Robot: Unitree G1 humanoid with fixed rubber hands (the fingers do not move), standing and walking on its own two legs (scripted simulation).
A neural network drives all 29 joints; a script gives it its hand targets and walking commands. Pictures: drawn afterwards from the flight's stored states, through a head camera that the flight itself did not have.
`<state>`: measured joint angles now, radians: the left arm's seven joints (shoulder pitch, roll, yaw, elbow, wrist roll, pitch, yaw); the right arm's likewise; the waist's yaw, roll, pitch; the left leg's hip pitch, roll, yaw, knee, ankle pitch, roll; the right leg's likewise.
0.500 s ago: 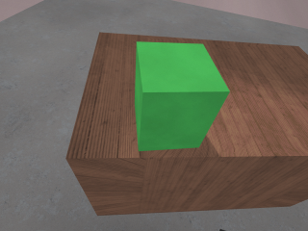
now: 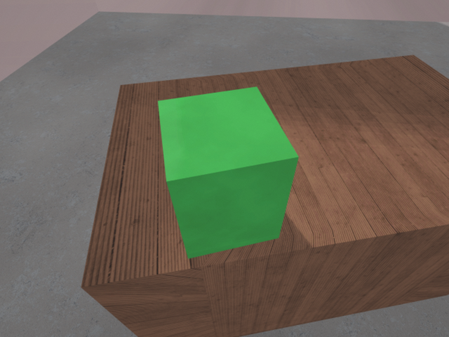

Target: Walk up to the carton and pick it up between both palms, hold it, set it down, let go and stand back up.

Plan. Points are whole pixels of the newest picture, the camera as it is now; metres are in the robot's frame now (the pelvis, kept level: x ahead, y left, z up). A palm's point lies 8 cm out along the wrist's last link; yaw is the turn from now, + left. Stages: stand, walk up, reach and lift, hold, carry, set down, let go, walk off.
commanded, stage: walk up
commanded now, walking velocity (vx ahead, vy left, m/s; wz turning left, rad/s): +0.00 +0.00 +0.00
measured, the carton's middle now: (222, 173) +0.43 -0.01 +0.06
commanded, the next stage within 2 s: none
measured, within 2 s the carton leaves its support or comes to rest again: neither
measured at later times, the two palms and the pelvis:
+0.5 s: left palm out of the picture -0.01 +0.20 -0.15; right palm out of the picture +0.00 -0.21 -0.15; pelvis +0.01 -0.01 +0.00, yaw +1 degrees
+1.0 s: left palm out of the picture +0.01 +0.10 -0.14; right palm out of the picture -0.01 -0.36 -0.16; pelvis -0.05 -0.12 -0.01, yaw +2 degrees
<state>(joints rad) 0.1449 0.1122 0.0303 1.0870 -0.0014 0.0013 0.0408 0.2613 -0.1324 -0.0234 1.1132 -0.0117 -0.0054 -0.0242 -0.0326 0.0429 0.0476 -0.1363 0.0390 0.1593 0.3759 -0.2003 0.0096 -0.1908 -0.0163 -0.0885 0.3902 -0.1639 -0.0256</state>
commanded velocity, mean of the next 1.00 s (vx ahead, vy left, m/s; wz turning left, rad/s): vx -0.07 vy -0.04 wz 0.02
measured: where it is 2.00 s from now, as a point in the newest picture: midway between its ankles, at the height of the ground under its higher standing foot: outside the picture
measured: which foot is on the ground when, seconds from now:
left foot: down 0.00-0.76, up 0.78-1.00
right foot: down 0.00-0.48, up 0.50-0.74, down 0.76-1.00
